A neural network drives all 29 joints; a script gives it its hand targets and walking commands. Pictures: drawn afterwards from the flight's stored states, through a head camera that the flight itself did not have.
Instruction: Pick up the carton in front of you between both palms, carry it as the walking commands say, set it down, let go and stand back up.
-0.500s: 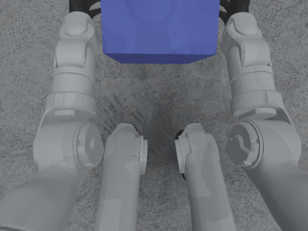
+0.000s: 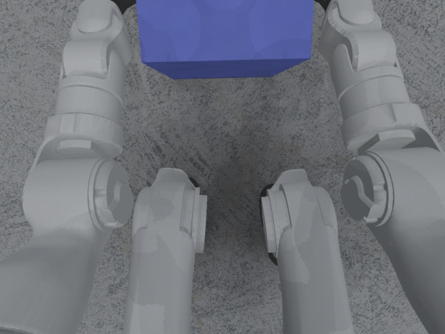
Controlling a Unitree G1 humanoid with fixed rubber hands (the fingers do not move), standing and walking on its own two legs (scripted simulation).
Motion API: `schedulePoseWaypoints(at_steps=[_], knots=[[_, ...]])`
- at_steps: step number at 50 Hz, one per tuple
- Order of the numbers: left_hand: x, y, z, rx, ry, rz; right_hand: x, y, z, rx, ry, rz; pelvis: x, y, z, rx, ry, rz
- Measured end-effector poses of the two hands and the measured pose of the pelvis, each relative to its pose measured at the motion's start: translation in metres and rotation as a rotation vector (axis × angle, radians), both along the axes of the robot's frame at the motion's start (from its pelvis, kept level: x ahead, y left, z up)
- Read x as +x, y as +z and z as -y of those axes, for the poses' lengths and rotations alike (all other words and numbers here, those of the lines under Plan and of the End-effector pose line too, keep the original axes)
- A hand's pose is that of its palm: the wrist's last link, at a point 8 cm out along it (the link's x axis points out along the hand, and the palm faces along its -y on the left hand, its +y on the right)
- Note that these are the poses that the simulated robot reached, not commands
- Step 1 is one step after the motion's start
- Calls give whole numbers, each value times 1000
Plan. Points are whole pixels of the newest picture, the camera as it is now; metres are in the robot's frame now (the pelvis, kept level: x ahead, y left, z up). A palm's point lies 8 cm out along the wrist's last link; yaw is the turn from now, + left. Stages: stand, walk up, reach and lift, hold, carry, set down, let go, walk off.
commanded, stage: set down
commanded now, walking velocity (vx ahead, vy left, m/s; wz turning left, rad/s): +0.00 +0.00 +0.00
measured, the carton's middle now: (222, 5) +0.56 +0.03 -0.26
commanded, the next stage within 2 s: none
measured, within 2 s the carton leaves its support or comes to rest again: neither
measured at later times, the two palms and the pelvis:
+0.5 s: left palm (106, 6) +0.54 +0.18 -0.18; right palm out of the picture +0.55 -0.13 -0.17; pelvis -0.01 +0.00 -0.01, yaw +0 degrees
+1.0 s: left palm (98, 14) +0.54 +0.21 -0.21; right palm (354, 10) +0.55 -0.16 -0.21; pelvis +0.00 +0.00 -0.02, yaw +0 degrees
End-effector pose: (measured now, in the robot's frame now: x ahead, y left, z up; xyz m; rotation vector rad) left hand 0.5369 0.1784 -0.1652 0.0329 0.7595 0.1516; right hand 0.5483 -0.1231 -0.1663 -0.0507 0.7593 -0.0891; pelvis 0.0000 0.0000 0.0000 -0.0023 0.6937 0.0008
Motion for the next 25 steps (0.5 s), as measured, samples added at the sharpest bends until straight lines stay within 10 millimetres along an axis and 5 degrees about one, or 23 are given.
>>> schedulePoseWaypoints(at_steps=[25], knots=[[-1,-10,-6,-55,-50,32,0,-8,2,73,53,48,-13,-13,-1,0,1,120]])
